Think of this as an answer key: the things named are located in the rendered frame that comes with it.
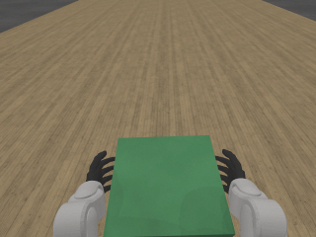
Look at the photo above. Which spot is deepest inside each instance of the right robot forearm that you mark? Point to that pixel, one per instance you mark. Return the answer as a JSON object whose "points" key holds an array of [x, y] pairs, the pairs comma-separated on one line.
{"points": [[259, 216]]}

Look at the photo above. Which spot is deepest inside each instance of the carton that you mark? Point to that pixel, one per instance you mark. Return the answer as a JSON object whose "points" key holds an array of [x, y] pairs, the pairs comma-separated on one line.
{"points": [[167, 186]]}

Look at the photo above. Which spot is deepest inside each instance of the left robot hand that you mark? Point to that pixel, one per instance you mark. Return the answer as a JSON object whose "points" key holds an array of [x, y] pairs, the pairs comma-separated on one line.
{"points": [[96, 172]]}

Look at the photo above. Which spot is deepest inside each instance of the left robot forearm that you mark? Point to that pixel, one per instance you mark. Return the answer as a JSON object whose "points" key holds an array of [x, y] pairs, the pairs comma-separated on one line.
{"points": [[79, 217]]}

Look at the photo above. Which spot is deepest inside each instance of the right robot hand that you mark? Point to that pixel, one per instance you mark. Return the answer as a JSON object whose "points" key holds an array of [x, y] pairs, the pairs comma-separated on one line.
{"points": [[234, 170]]}

